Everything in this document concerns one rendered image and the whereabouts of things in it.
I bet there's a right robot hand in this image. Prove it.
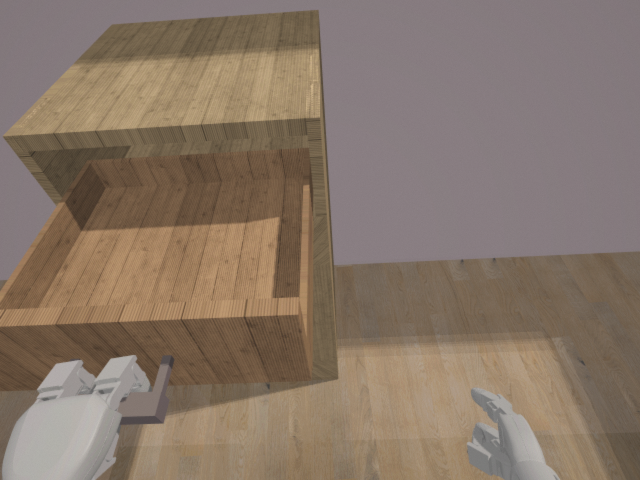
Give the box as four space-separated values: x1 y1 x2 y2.
467 387 546 480

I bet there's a drawer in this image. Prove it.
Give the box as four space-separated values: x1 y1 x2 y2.
0 148 314 391

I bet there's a left robot hand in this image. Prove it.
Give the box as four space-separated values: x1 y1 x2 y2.
2 355 152 480

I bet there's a right robot forearm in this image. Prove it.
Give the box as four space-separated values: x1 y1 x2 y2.
510 460 560 480

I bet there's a handle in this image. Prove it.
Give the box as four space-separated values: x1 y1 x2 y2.
70 355 174 425

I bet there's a cabinet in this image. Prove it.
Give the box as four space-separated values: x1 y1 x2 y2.
2 10 338 380

